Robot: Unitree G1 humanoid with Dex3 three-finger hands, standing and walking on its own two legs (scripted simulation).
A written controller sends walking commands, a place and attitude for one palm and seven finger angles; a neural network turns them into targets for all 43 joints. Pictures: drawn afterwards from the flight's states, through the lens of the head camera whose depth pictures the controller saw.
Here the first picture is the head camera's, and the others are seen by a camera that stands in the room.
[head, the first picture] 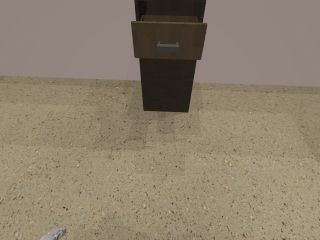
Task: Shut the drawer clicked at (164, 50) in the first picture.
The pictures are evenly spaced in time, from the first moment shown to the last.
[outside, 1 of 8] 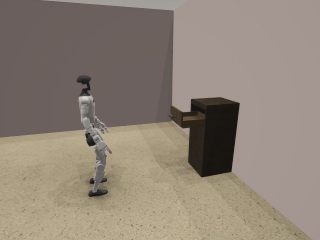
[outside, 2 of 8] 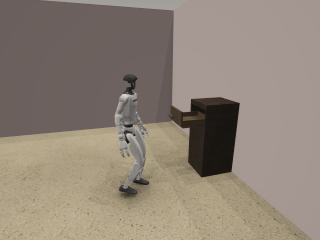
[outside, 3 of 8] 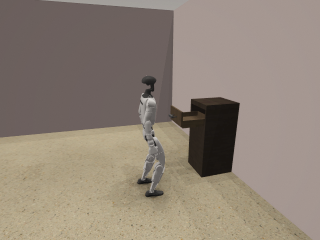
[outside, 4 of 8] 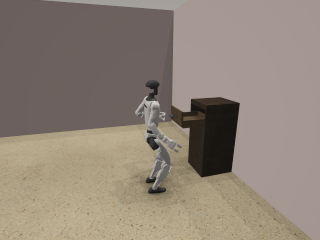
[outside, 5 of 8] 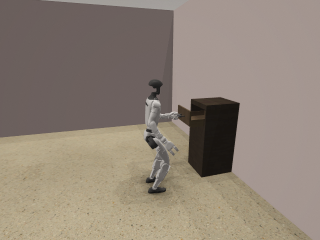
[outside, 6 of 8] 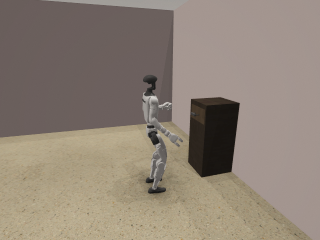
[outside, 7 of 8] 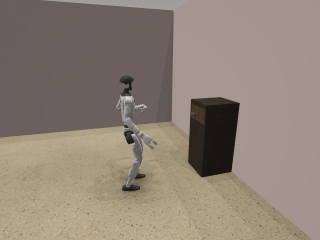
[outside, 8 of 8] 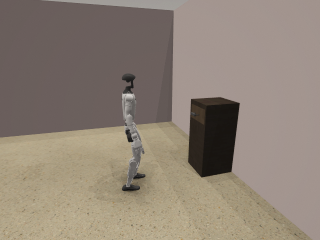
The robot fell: no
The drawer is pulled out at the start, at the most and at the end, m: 0.30 0.30 0.00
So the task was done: yes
